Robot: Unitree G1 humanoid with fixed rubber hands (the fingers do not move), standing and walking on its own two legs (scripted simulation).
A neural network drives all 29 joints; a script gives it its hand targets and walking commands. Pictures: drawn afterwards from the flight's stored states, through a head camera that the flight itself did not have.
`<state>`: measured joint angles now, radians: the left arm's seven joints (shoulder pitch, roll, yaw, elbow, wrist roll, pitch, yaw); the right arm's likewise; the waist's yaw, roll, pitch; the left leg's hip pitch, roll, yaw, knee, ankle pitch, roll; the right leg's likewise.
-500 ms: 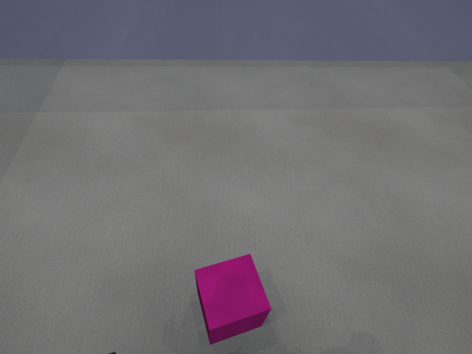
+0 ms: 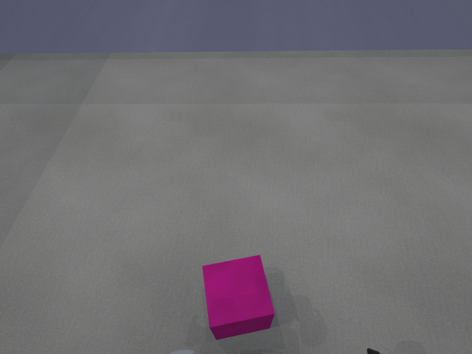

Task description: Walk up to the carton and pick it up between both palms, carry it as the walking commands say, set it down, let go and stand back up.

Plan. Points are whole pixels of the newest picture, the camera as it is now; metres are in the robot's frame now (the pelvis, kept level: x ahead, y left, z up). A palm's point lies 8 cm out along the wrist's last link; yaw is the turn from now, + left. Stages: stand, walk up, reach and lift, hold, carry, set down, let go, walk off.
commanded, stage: walk up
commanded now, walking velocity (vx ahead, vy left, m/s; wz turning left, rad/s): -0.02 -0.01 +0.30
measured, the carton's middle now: (237, 298) +0.38 +0.03 -0.65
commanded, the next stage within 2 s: none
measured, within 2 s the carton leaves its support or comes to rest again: neither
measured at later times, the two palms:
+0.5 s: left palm out of the picture +0.05 +0.27 -0.14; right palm out of the picture +0.05 -0.23 -0.13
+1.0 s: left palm out of the picture +0.00 +0.24 -0.11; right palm out of the picture +0.06 -0.25 -0.14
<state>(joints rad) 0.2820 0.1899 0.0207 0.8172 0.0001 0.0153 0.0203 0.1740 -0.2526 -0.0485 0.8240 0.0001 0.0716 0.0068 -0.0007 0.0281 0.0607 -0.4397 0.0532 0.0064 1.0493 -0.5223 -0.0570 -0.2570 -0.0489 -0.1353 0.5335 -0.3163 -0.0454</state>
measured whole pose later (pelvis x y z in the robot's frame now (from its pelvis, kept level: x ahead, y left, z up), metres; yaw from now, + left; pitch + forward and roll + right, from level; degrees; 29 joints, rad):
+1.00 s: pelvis -0.02 -0.02 +0.00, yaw +9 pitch -1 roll +2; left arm 0.29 0.21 0.02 0.82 0.00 0.03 0.01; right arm 0.32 -0.22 -0.04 0.83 0.00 0.09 0.01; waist 0.00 0.03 0.06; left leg -0.41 0.04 -0.05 1.04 -0.41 -0.05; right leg -0.24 -0.07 -0.22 0.53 -0.28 -0.07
